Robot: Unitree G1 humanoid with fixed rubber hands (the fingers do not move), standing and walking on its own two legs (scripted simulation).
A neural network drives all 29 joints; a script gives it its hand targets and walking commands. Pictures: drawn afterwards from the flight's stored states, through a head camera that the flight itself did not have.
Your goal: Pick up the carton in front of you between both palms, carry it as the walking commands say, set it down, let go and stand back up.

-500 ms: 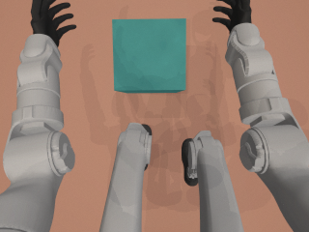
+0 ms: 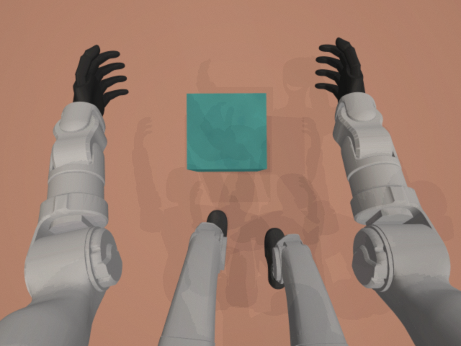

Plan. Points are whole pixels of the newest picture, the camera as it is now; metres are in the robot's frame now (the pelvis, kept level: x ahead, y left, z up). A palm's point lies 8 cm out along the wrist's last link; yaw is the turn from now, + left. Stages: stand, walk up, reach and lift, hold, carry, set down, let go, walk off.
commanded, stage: let go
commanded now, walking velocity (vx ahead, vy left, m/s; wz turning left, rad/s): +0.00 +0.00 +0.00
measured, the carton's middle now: (227, 138) +0.47 +0.08 -0.52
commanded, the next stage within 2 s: stand in 1.20 s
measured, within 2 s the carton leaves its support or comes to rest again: neither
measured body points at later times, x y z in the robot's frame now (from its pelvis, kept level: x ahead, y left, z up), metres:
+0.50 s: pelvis +0.06 +0.00 +0.10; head +0.22 +0.01 +0.52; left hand +0.31 +0.26 +0.00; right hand +0.36 -0.19 +0.00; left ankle +0.09 +0.09 -0.61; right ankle +0.04 -0.13 -0.61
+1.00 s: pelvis +0.08 -0.04 +0.13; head +0.10 -0.03 +0.58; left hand +0.24 +0.21 +0.05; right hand +0.27 -0.26 +0.05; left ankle +0.09 +0.09 -0.61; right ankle +0.04 -0.13 -0.61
